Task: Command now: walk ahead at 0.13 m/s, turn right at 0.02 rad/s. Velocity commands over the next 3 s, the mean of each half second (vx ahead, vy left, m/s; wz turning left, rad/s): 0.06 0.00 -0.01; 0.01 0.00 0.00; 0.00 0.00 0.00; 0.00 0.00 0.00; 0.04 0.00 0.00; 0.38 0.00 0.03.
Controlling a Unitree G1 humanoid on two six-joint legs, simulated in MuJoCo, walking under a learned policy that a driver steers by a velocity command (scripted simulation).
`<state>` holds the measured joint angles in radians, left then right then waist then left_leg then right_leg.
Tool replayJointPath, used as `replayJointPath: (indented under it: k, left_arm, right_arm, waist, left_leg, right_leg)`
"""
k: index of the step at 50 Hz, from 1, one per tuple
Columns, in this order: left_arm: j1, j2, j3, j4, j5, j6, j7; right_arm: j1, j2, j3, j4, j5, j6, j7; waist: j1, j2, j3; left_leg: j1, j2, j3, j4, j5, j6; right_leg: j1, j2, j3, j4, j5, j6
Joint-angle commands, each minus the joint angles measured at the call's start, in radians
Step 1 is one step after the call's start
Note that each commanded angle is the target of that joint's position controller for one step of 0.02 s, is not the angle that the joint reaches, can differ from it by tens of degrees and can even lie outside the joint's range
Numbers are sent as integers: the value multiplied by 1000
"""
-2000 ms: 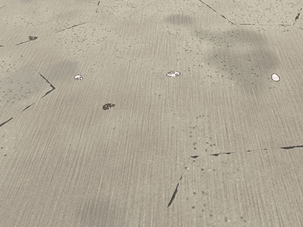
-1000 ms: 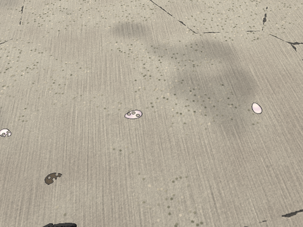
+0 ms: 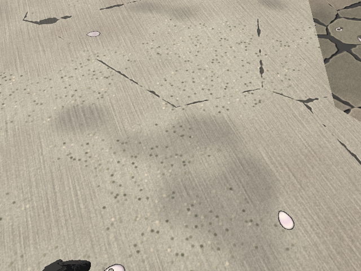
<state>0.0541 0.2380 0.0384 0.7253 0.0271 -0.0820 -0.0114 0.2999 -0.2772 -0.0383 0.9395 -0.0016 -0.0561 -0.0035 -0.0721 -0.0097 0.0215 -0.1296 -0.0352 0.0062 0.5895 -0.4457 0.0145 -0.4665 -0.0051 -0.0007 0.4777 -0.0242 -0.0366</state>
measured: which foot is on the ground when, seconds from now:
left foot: up 0.00-0.22, down 0.24-1.00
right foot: down 0.00-1.00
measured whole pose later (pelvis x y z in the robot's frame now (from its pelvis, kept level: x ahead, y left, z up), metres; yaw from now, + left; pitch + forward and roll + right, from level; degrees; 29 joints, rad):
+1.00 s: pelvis +0.09 +0.03 +0.01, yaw +0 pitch -1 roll +0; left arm 0.13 0.22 0.05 1.08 0.00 0.02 0.04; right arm 0.24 -0.21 -0.02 1.06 -0.01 -0.01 -0.03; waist 0.00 0.00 0.04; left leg -0.14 0.01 0.02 0.50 -0.34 0.00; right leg -0.25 -0.03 0.01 0.51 -0.23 0.03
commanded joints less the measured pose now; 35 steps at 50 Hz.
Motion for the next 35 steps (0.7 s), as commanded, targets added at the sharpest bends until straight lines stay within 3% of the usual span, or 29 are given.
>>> replayJointPath:
  k: [1, 2, 3, 4, 5, 7, 10, 11, 12, 13, 14, 16, 20, 27, 35]
  left_arm:
    - [257, 105, 27, 8, -9, 21, 4]
    - [200, 105, 24, 8, -22, 28, 1]
    - [134, 103, 21, 2, -20, 32, 2]
    - [68, 109, 21, -5, -15, 35, 4]
    - [17, 122, 26, -8, -6, 42, 7]
    - [-16, 124, 30, -4, 5, 52, 12]
    - [-17, 102, 25, 20, -13, 59, 19]
    - [8, 83, 18, 37, -16, 60, 20]
    - [37, 69, 13, 57, -13, 61, 20]
    - [66, 79, 17, 63, -8, 62, 20]
    - [64, 72, 18, 66, -10, 64, 26]
    - [70, 76, 22, 84, -12, 63, 36]
    - [98, 77, 25, 128, -13, 62, 36]
    - [108, 81, 28, 191, -24, 68, 38]
    - [108, 91, 28, 252, -28, 84, 50]
  right_arm:
    - [145, -92, -2, -16, 8, -8, 11]
    - [72, -119, -13, -38, 19, 8, 9]
    - [18, -110, -15, -46, 18, 29, -2]
    - [-6, -104, -18, -51, 9, 51, -12]
    - [6, -89, -16, -48, 7, 68, -21]
    - [41, -55, -9, -23, -1, 81, -31]
    - [60, -43, -10, 2, -15, 81, -26]
    - [42, -51, -11, -3, -29, 82, -23]
    - [11, -75, -13, -22, -39, 82, -25]
    - [-27, -134, -23, -39, -29, 82, -32]
    - [-59, -129, -25, -29, -19, 76, -32]
    - [-100, -76, -11, -25, -23, 53, -31]
    - [-61, -73, -9, 1, -7, 25, -26]
    - [-37, -66, -6, 30, -1, 32, -27]
    - [-36, -52, -3, 56, 0, 40, -25]
  waist:
    - [105, -176, -413]
    - [100, -123, -308]
    - [85, -69, -225]
    - [60, -60, -163]
    - [30, -98, -136]
    - [13, -140, -135]
    - [-3, -124, -147]
    - [2, -110, -126]
    - [18, -77, -74]
    - [59, 1, -15]
    - [76, 96, 17]
    - [89, 138, 27]
    - [72, 72, -10]
    - [60, 16, -48]
    - [65, 13, -40]
  left_leg:
    - [-349, 40, -95, 481, -289, -48]
    - [-406, 66, -92, 510, -263, -58]
    - [-414, 90, -79, 484, -215, -66]
    - [-372, 110, -78, 418, -169, -73]
    - [-290, 117, -66, 332, -122, -79]
    - [-147, 89, -22, 207, -1, -79]
    - [3, 65, 17, 5, 250, -45]
    - [26, 67, 13, -41, 271, -28]
    - [3, 110, -38, -106, 254, -2]
    - [-100, 153, -80, -158, 104, 29]
    - [-255, 143, -91, -208, -88, 43]
    - [-320, 134, -90, -255, -86, 12]
    - [-218, 116, -65, -199, 116, -4]
    - [-141, 98, -39, -152, 317, 6]
    - [-116, 87, -25, -153, 394, 6]
  right_leg:
    - [683, -377, 412, 18, 760, -317]
    - [585, -336, 373, -26, 551, -278]
    - [462, -306, 344, -72, 378, -244]
    - [328, -280, 309, -122, 242, -216]
    - [215, -245, 266, -163, 127, -189]
    - [100, -194, 191, -199, 22, -172]
    - [43, -153, 136, -198, -267, -127]
    - [20, -128, 125, -199, -410, -84]
    - [-2, -101, 115, -185, -510, -34]
    - [24, -52, 77, -152, -507, 7]
    - [143, -16, 29, -106, -393, 30]
    - [250, -16, 19, -38, -252, 24]
    - [260, -26, 25, -18, -104, 5]
    - [296, -33, 22, 11, 52, 10]
    - [318, -37, 21, 17, 82, 14]
Next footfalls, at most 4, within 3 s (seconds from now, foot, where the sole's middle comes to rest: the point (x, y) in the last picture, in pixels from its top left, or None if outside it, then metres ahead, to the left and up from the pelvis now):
0.24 left None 0.09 0.14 -0.77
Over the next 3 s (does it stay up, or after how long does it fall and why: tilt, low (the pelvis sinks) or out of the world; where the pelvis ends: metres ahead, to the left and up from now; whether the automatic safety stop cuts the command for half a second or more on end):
stays up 0.30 -0.01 0.01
